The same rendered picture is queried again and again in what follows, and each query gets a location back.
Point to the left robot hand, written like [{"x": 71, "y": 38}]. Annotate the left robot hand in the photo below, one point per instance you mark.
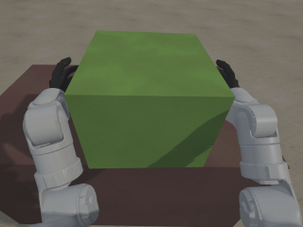
[{"x": 60, "y": 75}]

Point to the pedestal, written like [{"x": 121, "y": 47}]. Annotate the pedestal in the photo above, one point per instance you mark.
[{"x": 201, "y": 196}]

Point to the carton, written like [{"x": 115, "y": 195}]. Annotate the carton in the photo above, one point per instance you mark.
[{"x": 147, "y": 100}]

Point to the left robot forearm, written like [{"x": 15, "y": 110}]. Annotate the left robot forearm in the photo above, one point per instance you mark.
[{"x": 50, "y": 143}]

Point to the right robot hand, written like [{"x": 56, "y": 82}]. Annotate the right robot hand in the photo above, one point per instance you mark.
[{"x": 228, "y": 74}]

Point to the right robot forearm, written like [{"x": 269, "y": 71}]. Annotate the right robot forearm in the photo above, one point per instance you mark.
[{"x": 261, "y": 157}]

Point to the left robot upper arm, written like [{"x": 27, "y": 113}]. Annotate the left robot upper arm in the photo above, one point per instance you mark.
[{"x": 74, "y": 206}]

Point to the right robot upper arm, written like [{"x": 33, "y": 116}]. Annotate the right robot upper arm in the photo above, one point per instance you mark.
[{"x": 268, "y": 206}]

